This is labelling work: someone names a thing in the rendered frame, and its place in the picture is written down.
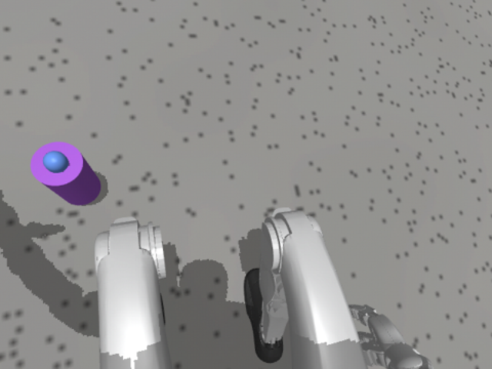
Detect bottle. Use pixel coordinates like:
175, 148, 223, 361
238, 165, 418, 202
30, 142, 101, 205

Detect right robot arm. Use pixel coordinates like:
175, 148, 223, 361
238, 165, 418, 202
384, 344, 434, 369

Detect right robot foot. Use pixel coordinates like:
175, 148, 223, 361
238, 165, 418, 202
244, 268, 283, 363

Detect right robot hand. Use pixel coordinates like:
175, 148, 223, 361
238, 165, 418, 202
348, 304, 407, 369

